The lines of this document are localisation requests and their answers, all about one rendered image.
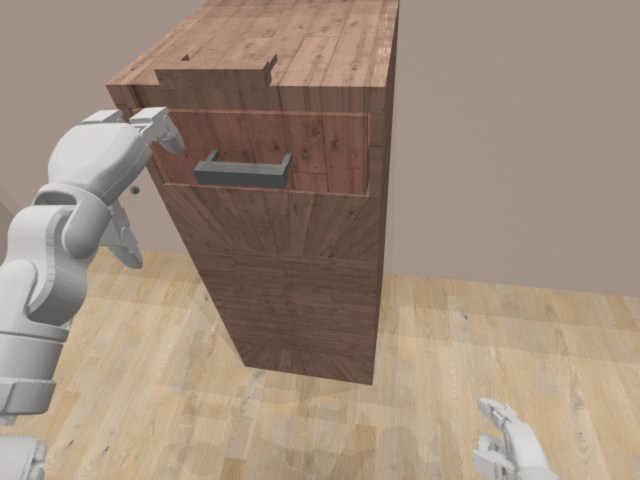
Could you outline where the cabinet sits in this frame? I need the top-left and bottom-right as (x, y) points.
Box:
(105, 0), (400, 385)

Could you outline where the robot left forearm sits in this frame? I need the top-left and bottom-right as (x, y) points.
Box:
(0, 183), (111, 426)

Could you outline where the robot right hand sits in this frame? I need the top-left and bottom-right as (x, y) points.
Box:
(473, 397), (551, 480)

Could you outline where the drawer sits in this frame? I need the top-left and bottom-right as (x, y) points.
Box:
(132, 108), (370, 195)

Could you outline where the robot left upper arm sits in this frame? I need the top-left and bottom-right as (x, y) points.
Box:
(0, 435), (47, 480)

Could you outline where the handle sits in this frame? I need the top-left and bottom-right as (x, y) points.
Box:
(193, 150), (293, 189)
(154, 60), (272, 90)

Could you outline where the robot left hand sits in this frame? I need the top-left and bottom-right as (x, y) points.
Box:
(48, 107), (185, 269)

